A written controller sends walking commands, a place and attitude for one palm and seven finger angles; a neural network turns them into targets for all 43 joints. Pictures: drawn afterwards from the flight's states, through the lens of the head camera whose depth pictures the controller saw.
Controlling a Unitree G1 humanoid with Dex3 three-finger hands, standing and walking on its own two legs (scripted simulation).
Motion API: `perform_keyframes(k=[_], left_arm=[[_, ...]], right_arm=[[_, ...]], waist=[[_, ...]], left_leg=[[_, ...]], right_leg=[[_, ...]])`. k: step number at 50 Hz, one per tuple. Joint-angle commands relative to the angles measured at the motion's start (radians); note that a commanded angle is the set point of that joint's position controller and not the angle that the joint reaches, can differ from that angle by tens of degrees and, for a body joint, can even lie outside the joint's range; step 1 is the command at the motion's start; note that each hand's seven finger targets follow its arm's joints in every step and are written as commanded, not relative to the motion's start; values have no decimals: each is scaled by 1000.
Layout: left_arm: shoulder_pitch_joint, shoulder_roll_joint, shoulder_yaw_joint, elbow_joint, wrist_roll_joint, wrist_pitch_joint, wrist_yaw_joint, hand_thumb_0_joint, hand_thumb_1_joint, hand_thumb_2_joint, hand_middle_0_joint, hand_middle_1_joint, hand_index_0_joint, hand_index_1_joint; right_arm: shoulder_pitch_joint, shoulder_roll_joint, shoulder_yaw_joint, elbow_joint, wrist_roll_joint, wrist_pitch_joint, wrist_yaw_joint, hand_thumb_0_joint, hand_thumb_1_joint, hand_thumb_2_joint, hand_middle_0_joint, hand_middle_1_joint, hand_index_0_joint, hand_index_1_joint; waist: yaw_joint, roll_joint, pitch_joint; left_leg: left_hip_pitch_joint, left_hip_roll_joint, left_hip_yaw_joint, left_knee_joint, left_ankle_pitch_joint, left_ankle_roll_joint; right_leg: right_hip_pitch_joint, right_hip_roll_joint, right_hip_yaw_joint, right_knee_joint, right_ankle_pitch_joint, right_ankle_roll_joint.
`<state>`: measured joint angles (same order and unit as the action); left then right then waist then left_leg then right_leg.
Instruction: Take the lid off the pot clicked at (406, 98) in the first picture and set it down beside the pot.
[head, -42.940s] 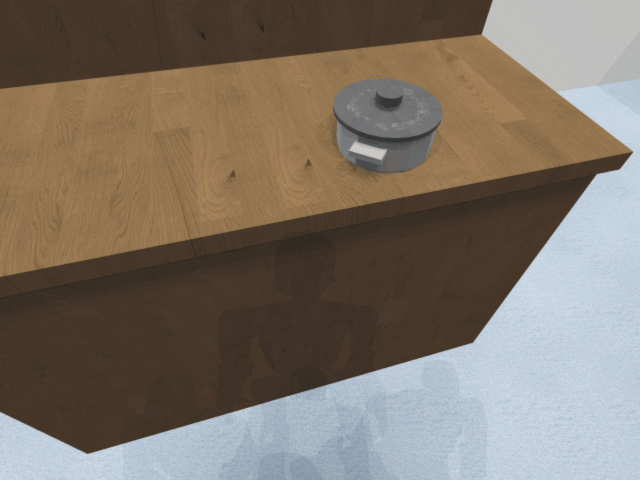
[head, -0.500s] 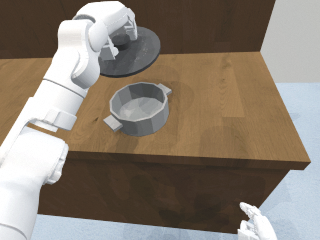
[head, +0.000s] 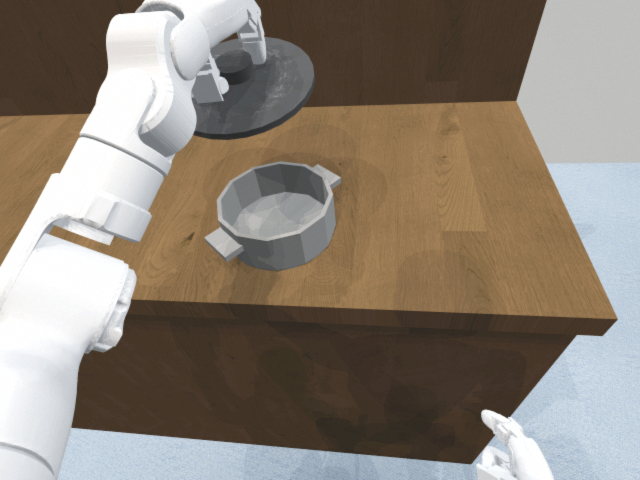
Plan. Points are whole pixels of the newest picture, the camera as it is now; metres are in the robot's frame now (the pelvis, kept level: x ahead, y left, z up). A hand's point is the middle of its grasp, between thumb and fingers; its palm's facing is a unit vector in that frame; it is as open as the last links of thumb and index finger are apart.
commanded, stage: move the lid sideways beside the pot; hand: left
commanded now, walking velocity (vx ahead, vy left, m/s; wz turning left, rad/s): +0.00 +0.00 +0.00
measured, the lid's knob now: (234, 67) +0.49 +0.10 +0.29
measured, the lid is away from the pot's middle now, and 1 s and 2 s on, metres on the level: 0.03 0.13 0.25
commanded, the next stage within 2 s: lower the lid onto the table in 1.98 s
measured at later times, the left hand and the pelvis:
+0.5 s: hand (178, 73) +0.45 +0.15 +0.31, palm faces -0.06 +0.00 -1.00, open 7.6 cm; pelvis +0.01 +0.00 +0.00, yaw +0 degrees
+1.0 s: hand (123, 76) +0.45 +0.21 +0.31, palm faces -0.08 +0.00 -1.00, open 7.6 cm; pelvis +0.00 +0.00 +0.00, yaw +0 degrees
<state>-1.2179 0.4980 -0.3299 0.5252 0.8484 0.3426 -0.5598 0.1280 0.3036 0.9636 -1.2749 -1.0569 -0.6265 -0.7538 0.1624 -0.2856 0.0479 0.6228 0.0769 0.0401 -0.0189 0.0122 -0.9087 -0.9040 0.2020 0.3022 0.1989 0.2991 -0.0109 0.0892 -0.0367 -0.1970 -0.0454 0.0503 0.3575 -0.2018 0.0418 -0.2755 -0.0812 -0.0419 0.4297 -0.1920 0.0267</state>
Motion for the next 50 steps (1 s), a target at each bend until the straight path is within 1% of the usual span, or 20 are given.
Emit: perform_keyframes(k=[1, 4, 6, 9, 11, 13, 24, 26, 29, 31, 33, 34, 35, 38, 39, 41, 44, 48, 49, 50], left_arm=[[-629, 300, 214, -98, 57, 5, 64, 0, 612, 1106, -1267, -1061, -824, -856], [-631, 318, 217, -125, 63, -12, 66, 0, 612, 1106, -1267, -1061, -824, -856], [-624, 268, 181, -126, 68, -6, 58, 0, 612, 1106, -1267, -1061, -824, -856], [-632, 330, 223, -238, 67, -19, 53, 0, 612, 1106, -1267, -1061, -824, -856], [-626, 286, 190, -205, 66, -8, 40, 0, 612, 1106, -1267, -1061, -824, -856], [-550, 322, 221, -151, 44, -8, 41, 0, 612, 1106, -1267, -1061, -824, -856], [-605, 384, 248, -239, 69, -18, 27, 0, 612, 1106, -1267, -1061, -824, -856], [-609, 326, 201, -213, 71, -13, 19, 0, 612, 1106, -1267, -1061, -824, -856], [-577, 447, 293, -216, 79, -18, 23, 0, 612, 1106, -1267, -1061, -824, -856], [-591, 376, 233, -205, 80, -16, 11, 0, 612, 1106, -1267, -1061, -824, -856], [-506, 368, 230, -152, 54, -17, 11, 0, 612, 1106, -1267, -1061, -824, -856], [-563, 427, 267, -194, 79, -20, 13, 0, 612, 1106, -1267, -1061, -824, -856], [-549, 390, 238, -129, 89, -13, 7, 0, 612, 1106, -1267, -1061, -824, -856], [-545, 371, 208, -180, 58, -32, 10, 0, 612, 1106, -1267, -1061, -824, -856], [-595, 427, 253, -199, 82, -35, 13, 0, 612, 1106, -1267, -1061, -824, -856], [-616, 426, 237, -140, 91, -33, 8, 0, 612, 1106, -1267, -1061, -824, -856], [-624, 492, 290, -217, 87, -55, 15, 0, 612, 1106, -1267, -1061, -824, -856], [-510, 445, 256, -83, 68, -55, 3, 0, 612, 1106, -1267, -1061, -824, -856], [-561, 516, 306, -149, 91, -63, 7, 0, 612, 1106, -1267, -1061, -824, -856], [-573, 478, 276, -134, 96, -65, 1, 0, 612, 1106, -1267, -1061, -824, -856]], right_arm=[[-102, -103, -31, -135, -8, -48, -9, 0, -900, -900, 200, 300, 200, 300], [-102, -107, -32, -146, -8, -44, -5, 0, -900, -900, 200, 300, 200, 300], [-100, -100, -36, -154, -4, -43, -7, 0, -900, -900, 200, 300, 200, 300], [-100, -105, -41, -172, -7, -45, 2, 0, -900, -900, 200, 300, 200, 300], [-94, -101, -40, -166, -2, -41, 1, 0, -900, -900, 200, 300, 200, 300], [-78, -128, -49, -151, -1, -33, 1, 0, -900, -900, 200, 300, 200, 300], [-81, -118, -45, -165, 0, -29, 5, 0, -900, -900, 200, 300, 200, 300], [-87, -109, -43, -163, 5, -25, 0, 0, -900, -900, 200, 300, 200, 300], [-76, -125, -45, -163, -3, -19, 3, 0, -900, -900, 200, 300, 200, 300], [-90, -114, -43, -167, 4, -14, 1, 0, -900, -900, 200, 300, 200, 300], [-73, -136, -53, -154, 5, -7, 6, 0, -900, -900, 200, 300, 200, 300], [-73, -127, -47, -160, 3, -4, 5, 0, -900, -900, 200, 300, 200, 300], [-90, -123, -46, -162, 4, 2, -2, 0, -900, -900, 200, 300, 200, 300], [-77, -136, -51, -163, 11, 0, 0, 0, -900, -900, 200, 300, 200, 300], [-68, -124, -47, -164, 6, -2, -2, 0, -900, -900, 200, 300, 200, 300], [-67, -125, -42, -153, 10, 2, -11, 0, -900, -900, 200, 300, 200, 300], [-53, -130, -47, -161, 5, -9, -7, 0, -900, -900, 200, 300, 200, 300], [-28, -151, -57, -138, 10, 1, -6, 0, -900, -900, 200, 300, 200, 300], [-36, -140, -52, -154, 8, 2, -5, 0, -900, -900, 200, 300, 200, 300], [-57, -134, -50, -161, 7, 4, -9, 0, -900, -900, 200, 300, 200, 300]], waist=[[4, -182, -389], [8, -141, -416], [0, -157, -407], [10, -105, -500], [-5, -123, -438], [-6, -123, -410], [3, -86, -456], [-9, -107, -420], [11, -110, -470], [-3, -113, -425], [-10, -100, -395], [1, -97, -428], [-9, -112, -382], [-17, -78, -405], [-9, -74, -429], [-18, -85, -389], [-3, -42, -472], [-22, -66, -370], [-3, -65, -427], [-13, -71, -401]], left_leg=[[67, -3, -40, -25, 250, 20], [76, -1, -39, -36, 263, 15], [90, 0, -38, -19, 285, 23], [133, -3, -39, -11, 361, 22], [128, -1, -39, -3, 360, 25], [125, 2, -42, 1, 349, 23], [146, 1, -46, -3, 396, 22], [146, 1, -49, 4, 395, 26], [130, 0, -47, -1, 405, 24], [128, 1, -44, 4, 390, 26], [144, 5, -51, 17, 404, 25], [130, 5, -46, -3, 379, 22], [109, 2, -39, 5, 336, 27], [150, 4, -53, 13, 362, 24], [139, 2, -47, 0, 342, 25], [113, -1, -48, -5, 308, 26], [149, 0, -55, 0, 370, 24], [132, 6, -59, 9, 356, 24], [121, 4, -50, -8, 337, 23], [114, -1, -47, 3, 323, 30]], right_leg=[[199, 58, -1, -14, 261, -69], [211, 58, 0, -12, 258, -70], [195, 58, 0, -9, 277, -70], [239, 59, 12, -1, 330, -70], [201, 59, 0, -7, 332, -69], [184, 57, 0, -15, 319, -71], [199, 67, 1, -11, 319, -69], [170, 65, -8, -11, 315, -71], [220, 65, 2, -11, 334, -69], [190, 62, -5, -11, 330, -69], [152, 60, -5, -21, 316, -72], [182, 69, -6, -19, 296, -69], [158, 68, -11, -20, 277, -72], [141, 64, -7, -22, 270, -73], [165, 73, -7, -26, 257, -69], [151, 70, -15, -26, 247, -72], [190, 73, -3, -22, 271, -72], [133, 68, -12, -40, 260, -74], [180, 75, -8, -34, 246, -70], [167, 73, -11, -32, 249, -73]])
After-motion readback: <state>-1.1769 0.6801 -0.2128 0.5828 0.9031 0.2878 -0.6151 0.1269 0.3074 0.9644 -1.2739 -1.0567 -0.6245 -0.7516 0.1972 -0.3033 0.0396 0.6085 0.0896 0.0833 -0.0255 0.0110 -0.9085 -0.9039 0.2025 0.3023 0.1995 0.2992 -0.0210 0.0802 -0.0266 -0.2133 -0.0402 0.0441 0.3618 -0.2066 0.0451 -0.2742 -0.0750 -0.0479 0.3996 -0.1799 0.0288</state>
